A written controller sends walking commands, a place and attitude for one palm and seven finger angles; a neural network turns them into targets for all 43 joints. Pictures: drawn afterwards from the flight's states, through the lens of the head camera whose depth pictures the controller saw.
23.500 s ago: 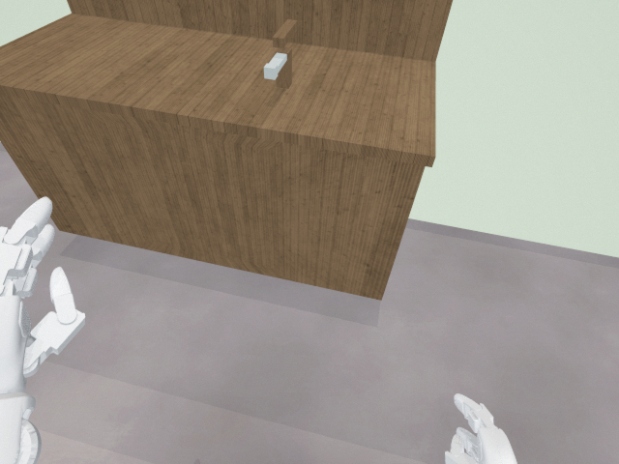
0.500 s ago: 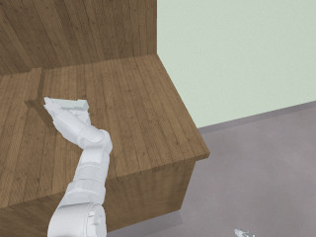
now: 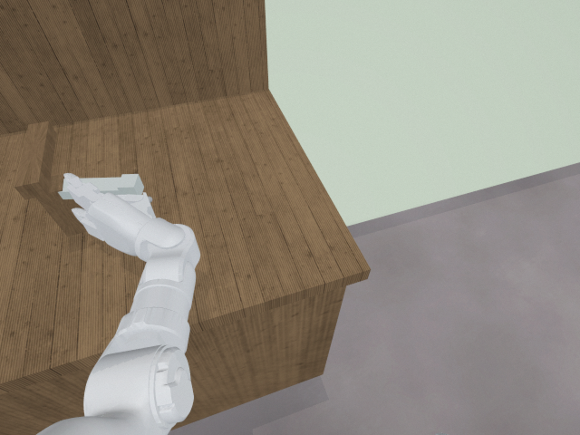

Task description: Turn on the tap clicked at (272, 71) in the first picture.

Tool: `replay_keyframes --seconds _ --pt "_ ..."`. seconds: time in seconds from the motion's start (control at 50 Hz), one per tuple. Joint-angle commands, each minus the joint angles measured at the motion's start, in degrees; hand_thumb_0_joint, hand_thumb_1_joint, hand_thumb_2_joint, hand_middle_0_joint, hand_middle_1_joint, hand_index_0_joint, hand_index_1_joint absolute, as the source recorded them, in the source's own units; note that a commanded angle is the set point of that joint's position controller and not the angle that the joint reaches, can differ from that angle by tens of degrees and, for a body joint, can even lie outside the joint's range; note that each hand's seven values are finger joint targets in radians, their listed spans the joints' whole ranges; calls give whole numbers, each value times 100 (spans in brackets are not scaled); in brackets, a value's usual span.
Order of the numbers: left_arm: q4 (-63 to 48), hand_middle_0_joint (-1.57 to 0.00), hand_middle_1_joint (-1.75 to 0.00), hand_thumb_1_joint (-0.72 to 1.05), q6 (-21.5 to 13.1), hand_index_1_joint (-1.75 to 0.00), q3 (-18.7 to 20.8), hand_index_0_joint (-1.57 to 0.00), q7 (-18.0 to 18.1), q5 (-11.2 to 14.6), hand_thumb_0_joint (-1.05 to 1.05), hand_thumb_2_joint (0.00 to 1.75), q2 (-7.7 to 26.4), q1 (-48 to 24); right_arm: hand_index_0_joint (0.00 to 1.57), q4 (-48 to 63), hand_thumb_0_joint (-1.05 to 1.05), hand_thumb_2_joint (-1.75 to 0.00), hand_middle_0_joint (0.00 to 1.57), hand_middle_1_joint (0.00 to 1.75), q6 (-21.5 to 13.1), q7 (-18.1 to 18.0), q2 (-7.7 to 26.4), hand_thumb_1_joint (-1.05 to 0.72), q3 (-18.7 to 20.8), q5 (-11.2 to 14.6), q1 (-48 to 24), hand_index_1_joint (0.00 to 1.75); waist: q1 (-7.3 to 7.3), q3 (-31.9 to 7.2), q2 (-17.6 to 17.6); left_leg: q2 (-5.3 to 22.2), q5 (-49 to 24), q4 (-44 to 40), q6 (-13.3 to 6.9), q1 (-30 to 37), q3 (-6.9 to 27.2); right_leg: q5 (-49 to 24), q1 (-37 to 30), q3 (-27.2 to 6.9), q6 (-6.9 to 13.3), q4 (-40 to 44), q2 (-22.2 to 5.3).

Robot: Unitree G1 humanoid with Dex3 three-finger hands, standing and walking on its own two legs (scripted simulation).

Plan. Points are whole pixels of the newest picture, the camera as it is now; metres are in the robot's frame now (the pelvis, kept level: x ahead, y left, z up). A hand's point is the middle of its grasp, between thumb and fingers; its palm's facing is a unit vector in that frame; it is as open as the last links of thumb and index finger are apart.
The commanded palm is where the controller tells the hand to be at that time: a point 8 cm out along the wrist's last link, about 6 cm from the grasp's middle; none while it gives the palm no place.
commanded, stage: lift the hand up off the lever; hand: left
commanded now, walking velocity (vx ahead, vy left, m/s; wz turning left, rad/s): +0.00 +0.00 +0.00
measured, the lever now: (131, 187) +0.45 +0.24 +0.10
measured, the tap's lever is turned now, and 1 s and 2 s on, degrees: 74 75 75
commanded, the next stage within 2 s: none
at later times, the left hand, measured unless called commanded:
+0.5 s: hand (145, 197) +0.43 +0.21 +0.10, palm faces +0.86 -0.51 -0.06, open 7.6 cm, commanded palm +0.38 +0.23 +0.12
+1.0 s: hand (137, 193) +0.42 +0.21 +0.12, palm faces +0.83 -0.55 -0.07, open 7.8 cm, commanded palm +0.37 +0.23 +0.14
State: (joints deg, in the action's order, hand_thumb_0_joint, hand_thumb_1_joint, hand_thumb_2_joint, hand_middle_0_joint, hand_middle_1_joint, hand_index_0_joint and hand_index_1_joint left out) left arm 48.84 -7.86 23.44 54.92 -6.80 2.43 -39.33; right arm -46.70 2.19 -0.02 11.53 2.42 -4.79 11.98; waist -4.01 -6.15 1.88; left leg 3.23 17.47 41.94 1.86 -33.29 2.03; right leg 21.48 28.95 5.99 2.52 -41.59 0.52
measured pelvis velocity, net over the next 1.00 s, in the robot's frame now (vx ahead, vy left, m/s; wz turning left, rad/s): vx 0.02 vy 0.00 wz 0.01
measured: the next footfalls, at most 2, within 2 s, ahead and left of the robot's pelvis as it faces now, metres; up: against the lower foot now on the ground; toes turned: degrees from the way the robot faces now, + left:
none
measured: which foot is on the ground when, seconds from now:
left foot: down 0.00-1.00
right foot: down 0.00-1.00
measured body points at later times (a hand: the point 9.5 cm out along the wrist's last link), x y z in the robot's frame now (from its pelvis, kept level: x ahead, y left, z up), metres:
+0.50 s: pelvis +0.02 -0.01 +0.01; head +0.04 -0.02 +0.46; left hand +0.38 +0.23 +0.10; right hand +0.14 -0.26 -0.12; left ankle +0.04 +0.15 -0.71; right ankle -0.01 -0.09 -0.71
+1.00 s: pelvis +0.02 +0.00 +0.01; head +0.03 -0.01 +0.46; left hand +0.37 +0.24 +0.13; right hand +0.16 -0.24 -0.11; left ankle +0.04 +0.15 -0.71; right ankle -0.01 -0.09 -0.71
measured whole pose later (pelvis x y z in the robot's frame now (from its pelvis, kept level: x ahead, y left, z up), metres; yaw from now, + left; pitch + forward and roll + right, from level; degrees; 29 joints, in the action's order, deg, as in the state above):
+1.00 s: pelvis +0.02 +0.00 +0.01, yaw +0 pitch +5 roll +0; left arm 31.8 6.3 19.8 49.4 -3.3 -0.4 -32.2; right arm -45.6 0.2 0.0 10.9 2.2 -3.8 8.4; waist -1.0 -4.9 1.8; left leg 2.9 16.6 36.3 2.7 -24.7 1.7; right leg 20.8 20.5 5.8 2.5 -36.2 0.4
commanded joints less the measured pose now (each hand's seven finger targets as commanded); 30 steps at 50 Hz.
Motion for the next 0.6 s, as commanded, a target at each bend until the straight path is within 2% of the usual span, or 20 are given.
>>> replay_keyframes --seconds 0.0,0.02,0.06,0.08,0.1,0.14,0.16,0.18,0.22,0.26,0.28,0.34,0.38,0.4,0.46,0.48,0.5,0.54,0.56,0.58 --pt "-1471 -15 -15 90 -379 -15 -250 -15 -379 -367 0 90 1678 -3048 20 706 0 -90 20 30 -168 -72 758 -90 187 -17 -283 30 -98 -1600 -311 -287 -353 -403 -393 792 -254 -648 -703 -477 -245 1093 -132" --pt "-1510 -15 -15 90 -378 -15 -212 -15 -385 -381 0 90 1697 -3004 20 715 0 -90 20 30 -178 -65 750 -90 206 -26 -263 30 -59 -1706 -333 -287 -426 -389 -390 808 -267 -794 -795 -481 -244 1082 -135" --pt "-1485 -15 -15 90 -322 -15 -200 -15 -420 -364 0 90 1734 -2889 20 735 0 -90 20 30 -162 -76 751 -90 194 -16 -281 30 -62 -1592 -416 -280 -472 -390 -396 774 -290 -984 -870 -530 -286 1144 -180" --pt "-1486 -15 -15 90 -307 -15 92 -15 -421 -374 0 90 2034 -2788 20 677 0 -90 20 30 -142 -98 782 -90 222 -16 -269 30 14 -1571 -377 -280 -462 -438 -390 765 -260 -895 -922 -513 -260 1157 -160" --pt "-1696 -15 -15 90 -328 -15 -119 -15 -457 -370 0 90 1883 -2947 20 752 0 -90 20 30 -142 -95 759 -90 200 -1 -299 30 -34 -1640 -335 -281 -523 -448 -397 835 -271 -989 -958 -526 -264 1133 -176" --pt "-1810 -15 -15 90 -302 -15 -257 -15 -471 -372 0 90 1680 -2867 20 768 0 -90 20 30 -173 -81 725 -90 214 -6 -323 30 -33 -1669 -284 -280 -618 -428 -396 953 -306 -1189 -964 -511 -269 1144 -170" --pt "-1838 -15 -15 90 -281 -15 -271 -15 -472 -368 0 90 1666 -2869 20 766 0 -90 20 30 -185 -79 728 -90 201 -15 -314 30 -43 -1656 -340 -281 -636 -436 -394 966 -299 -1247 -965 -502 -281 1139 -177" --pt "-1762 -15 -15 90 -244 -15 -17 -15 -474 -366 0 90 1909 -2695 20 700 0 -90 20 30 -172 -97 752 -90 224 -18 -326 30 31 -1566 -279 -274 -607 -467 -384 936 -271 -1138 -979 -498 -260 1172 -162" --pt "-2059 -15 -15 90 -254 -15 -295 -15 -504 -362 0 90 1653 -2861 20 785 0 -90 20 30 -199 -79 714 -90 208 -2 -372 30 -6 -1659 -230 -283 -714 -467 -389 1070 -311 -1309 -1005 -500 -262 1143 -175" --pt "-2201 -15 -15 90 -197 -15 -284 -15 -503 -356 0 90 1631 -2706 20 803 0 -90 20 30 -219 -72 712 -90 218 -12 -364 30 33 -1815 -240 -296 -937 -430 -385 1140 -318 -1698 -1134 -484 -266 1075 -181" --pt "-2228 -15 -15 90 -166 -15 -147 -15 -511 -351 0 90 1762 -2651 20 759 0 -90 20 30 -217 -79 735 -90 227 -19 -374 30 67 -1763 -190 -299 -960 -469 -374 1151 -287 -1657 -1140 -446 -244 1071 -160" --pt "-2442 -15 -15 90 -87 -15 -448 -15 -551 -334 0 90 1487 -2786 20 803 0 -90 20 30 -257 -66 701 -90 206 0 -421 30 15 -1738 -182 -288 -1054 -455 -368 1291 -318 -1766 -1085 -430 -249 1063 -168" --pt "-2586 -15 -15 90 -30 -15 -226 -15 -554 -311 0 90 1696 -2607 20 785 0 -90 20 30 -259 -91 719 -90 231 -2 -471 30 102 -1839 -170 -295 -1128 -466 -359 1297 -298 -1883 -1230 -438 -245 1051 -171" --pt "-2699 -15 -15 90 -11 -15 -437 -15 -569 -305 0 90 1498 -2708 20 829 0 -90 20 30 -273 -78 697 -90 201 9 -482 30 59 -1859 -172 -309 -1247 -457 -366 1370 -325 -2059 -1227 -430 -252 1007 -181" --pt "-2969 -15 -15 90 94 -15 -444 -15 -582 -313 0 90 1481 -2580 20 845 0 -90 20 30 -288 -73 681 -90 215 11 -501 30 110 -2066 -160 -309 -1607 -412 -337 1481 -339 -2653 -1425 -409 -257 898 -215" --pt "-3056 -15 -15 90 158 -15 -304 -15 -594 -317 0 90 1589 -2419 20 825 0 -90 20 30 -277 -77 698 -90 238 -1 -498 30 192 -2127 -100 -302 -1705 -441 -324 1543 -309 -2575 -1461 -353 -208 880 -171" --pt "-3205 -15 -15 90 193 -15 -606 -15 -615 -324 0 90 1335 -2583 20 874 0 -90 20 30 -296 -60 667 -90 211 22 -563 30 116 -2046 32 -304 -1746 -422 -327 1619 -343 -2573 -1334 -352 -207 869 -175" --pt "-3197 -15 -15 90 300 -15 -587 -15 -605 -311 0 90 1304 -2474 20 868 0 -90 20 30 -324 -47 661 -90 206 13 -545 30 149 -1995 -44 -308 -1756 -421 -315 1598 -335 -2655 -1372 -348 -216 885 -184" --pt "-3287 -15 -15 90 332 -15 -520 -15 -593 -294 0 90 1374 -2454 20 880 0 -90 20 30 -330 -55 667 -90 209 22 -565 30 149 -2053 -146 -310 -1765 -411 -319 1590 -336 -2763 -1438 -366 -244 888 -207" --pt "-3380 -15 -15 90 359 -15 -344 -15 -588 -283 0 90 1557 -2359 20 852 0 -90 20 30 -323 -75 685 -90 224 24 -585 30 222 -2059 -101 -312 -1789 -459 -310 1587 -313 -2704 -1524 -354 -210 894 -182"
